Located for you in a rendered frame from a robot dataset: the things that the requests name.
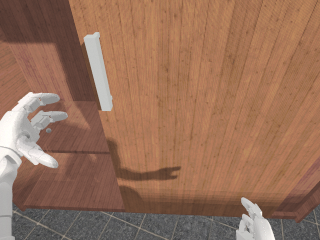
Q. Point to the robot right hand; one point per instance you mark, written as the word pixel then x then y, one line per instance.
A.
pixel 259 227

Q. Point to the robot left hand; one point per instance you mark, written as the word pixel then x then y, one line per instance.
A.
pixel 14 125

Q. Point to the left robot forearm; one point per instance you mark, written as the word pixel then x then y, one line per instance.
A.
pixel 9 164

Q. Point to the handle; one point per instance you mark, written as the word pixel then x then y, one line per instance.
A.
pixel 94 52

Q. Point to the wardrobe door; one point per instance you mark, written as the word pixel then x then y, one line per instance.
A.
pixel 303 190
pixel 213 100

